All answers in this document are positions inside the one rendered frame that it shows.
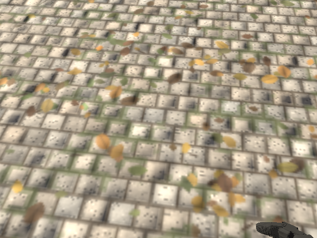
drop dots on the right robot hand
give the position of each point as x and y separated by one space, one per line
280 230

